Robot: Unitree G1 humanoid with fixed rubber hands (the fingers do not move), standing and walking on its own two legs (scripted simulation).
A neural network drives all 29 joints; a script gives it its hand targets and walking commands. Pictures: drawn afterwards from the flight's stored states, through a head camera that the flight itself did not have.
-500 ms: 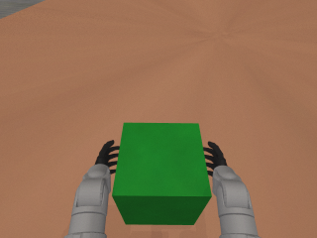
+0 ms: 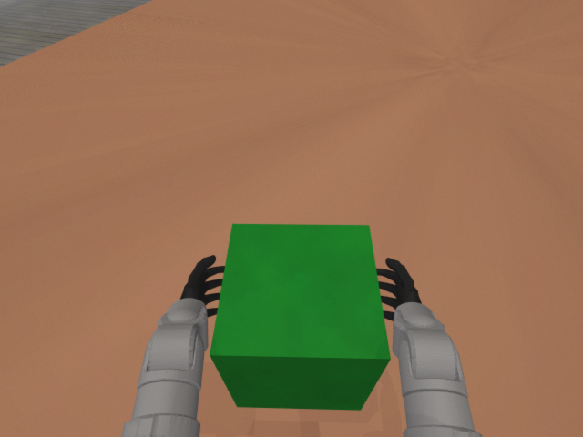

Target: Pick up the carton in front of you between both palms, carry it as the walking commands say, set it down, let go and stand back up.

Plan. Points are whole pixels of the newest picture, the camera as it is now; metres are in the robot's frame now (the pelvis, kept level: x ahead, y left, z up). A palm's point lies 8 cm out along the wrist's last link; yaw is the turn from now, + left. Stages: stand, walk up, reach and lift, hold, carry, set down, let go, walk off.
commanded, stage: hold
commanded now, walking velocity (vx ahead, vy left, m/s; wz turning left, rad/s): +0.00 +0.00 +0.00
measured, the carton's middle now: (299, 321) +0.30 +0.00 -0.05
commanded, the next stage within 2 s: set down in 0.40 s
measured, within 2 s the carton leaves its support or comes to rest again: neither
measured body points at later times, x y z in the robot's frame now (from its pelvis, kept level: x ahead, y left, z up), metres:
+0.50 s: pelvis +0.00 -0.03 +0.00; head -0.04 -0.06 +0.45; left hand +0.30 +0.13 +0.04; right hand +0.31 -0.17 +0.03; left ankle -0.02 +0.12 -0.74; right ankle +0.08 -0.11 -0.74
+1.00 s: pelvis -0.03 +0.00 -0.06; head +0.17 -0.03 +0.35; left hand +0.36 +0.14 -0.13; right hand +0.37 -0.17 -0.14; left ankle -0.02 +0.12 -0.74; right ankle +0.08 -0.11 -0.74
